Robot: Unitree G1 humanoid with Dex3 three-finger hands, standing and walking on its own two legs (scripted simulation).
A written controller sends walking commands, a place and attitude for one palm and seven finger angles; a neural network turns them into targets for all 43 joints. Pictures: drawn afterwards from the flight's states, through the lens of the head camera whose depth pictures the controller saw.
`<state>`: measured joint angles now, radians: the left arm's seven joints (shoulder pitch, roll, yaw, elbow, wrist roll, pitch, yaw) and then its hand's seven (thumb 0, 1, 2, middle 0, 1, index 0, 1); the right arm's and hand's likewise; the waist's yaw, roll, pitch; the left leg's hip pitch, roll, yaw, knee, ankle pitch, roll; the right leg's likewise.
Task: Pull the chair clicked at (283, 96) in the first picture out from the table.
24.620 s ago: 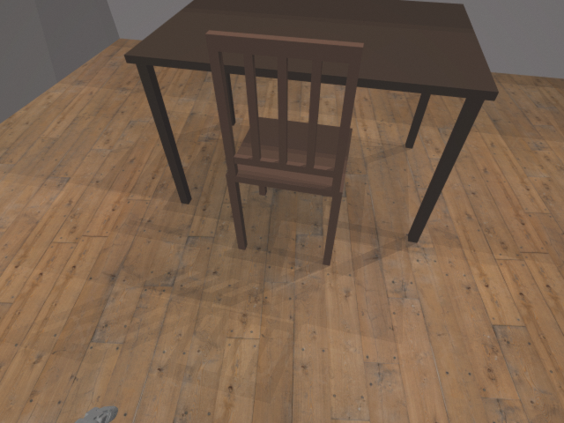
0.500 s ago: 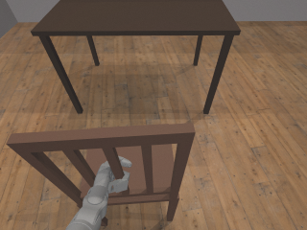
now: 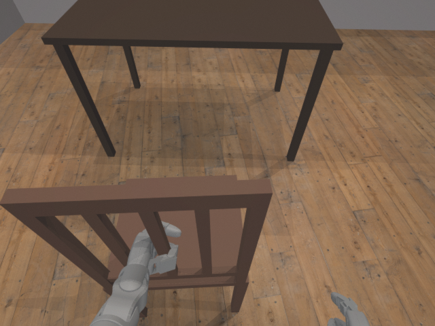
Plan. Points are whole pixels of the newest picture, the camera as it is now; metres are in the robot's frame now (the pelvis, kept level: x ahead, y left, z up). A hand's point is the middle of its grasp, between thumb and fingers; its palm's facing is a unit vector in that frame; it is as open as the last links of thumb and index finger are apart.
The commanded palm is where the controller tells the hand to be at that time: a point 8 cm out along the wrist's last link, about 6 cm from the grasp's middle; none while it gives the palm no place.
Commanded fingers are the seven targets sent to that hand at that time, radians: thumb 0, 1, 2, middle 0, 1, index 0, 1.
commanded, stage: open the thumb and straighten the fingers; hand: left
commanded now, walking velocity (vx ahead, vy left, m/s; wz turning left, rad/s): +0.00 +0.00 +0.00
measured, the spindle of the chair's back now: (162, 246) +0.28 +0.13 -0.07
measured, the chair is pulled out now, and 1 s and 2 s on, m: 0.64 0.64 0.64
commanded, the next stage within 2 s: draw the fingers out of the gap in 0.72 s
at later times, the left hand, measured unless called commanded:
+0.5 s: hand (164, 249) +0.28 +0.13 -0.07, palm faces -0.03 -0.99 -0.13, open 14.6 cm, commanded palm +0.26 +0.19 -0.05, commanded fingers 0.00 -0.55 0.20 -0.08 -0.22 -0.08 -0.22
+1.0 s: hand (162, 255) +0.27 +0.13 -0.07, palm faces -0.04 -0.99 -0.12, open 17.5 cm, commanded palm +0.23 +0.19 -0.05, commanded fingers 0.00 -0.55 0.20 0.00 0.00 0.00 0.00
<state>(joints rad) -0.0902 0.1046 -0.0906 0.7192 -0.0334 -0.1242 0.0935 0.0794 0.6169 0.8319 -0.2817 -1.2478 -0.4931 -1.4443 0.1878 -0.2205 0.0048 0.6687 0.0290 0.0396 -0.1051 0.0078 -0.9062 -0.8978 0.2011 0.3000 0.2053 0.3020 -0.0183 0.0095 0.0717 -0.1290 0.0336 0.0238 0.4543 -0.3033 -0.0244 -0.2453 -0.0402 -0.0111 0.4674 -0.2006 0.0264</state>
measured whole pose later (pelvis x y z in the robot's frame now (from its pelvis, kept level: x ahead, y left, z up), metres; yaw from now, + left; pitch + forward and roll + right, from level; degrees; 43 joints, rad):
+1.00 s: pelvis +0.01 -0.01 -0.04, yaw +2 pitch +11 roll +0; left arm 0.13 0.18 -0.02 0.22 -0.08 0.11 -0.03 -0.01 -0.54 0.20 -0.01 -0.01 -0.01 -0.01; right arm 0.26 -0.27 0.01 0.52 0.04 -0.06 -0.06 0.01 -0.91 -0.90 0.20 0.30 0.21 0.30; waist -0.06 0.04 -0.10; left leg -0.55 0.03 -0.02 0.83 -0.48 -0.03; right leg -0.65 -0.06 -0.04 0.83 -0.38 0.02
